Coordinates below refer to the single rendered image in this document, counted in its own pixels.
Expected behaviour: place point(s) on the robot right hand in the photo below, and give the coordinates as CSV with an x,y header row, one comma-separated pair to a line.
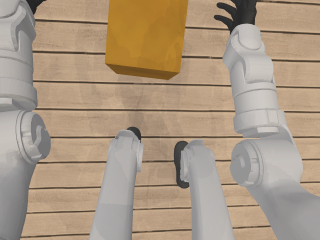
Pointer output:
x,y
244,13

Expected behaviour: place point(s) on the robot foot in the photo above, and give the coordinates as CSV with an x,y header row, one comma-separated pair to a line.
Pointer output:
x,y
177,161
136,131

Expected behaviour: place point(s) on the left robot foot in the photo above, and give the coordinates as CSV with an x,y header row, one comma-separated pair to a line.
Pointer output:
x,y
136,131

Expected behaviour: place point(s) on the right robot upper arm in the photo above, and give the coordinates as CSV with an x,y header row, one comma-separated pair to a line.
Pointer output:
x,y
271,170

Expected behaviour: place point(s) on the right robot foot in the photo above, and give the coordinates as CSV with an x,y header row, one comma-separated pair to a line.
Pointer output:
x,y
177,161

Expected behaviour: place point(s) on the left robot upper arm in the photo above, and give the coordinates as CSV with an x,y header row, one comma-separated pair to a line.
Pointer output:
x,y
24,141

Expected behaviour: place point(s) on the right robot forearm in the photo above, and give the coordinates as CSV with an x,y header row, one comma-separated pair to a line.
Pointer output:
x,y
251,72

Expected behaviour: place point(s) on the robot left hand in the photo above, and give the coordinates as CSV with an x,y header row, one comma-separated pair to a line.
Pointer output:
x,y
34,4

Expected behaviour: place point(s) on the carton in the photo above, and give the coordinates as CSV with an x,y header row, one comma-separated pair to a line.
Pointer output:
x,y
145,37

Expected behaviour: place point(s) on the left robot forearm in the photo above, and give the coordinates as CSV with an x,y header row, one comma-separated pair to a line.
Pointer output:
x,y
17,33

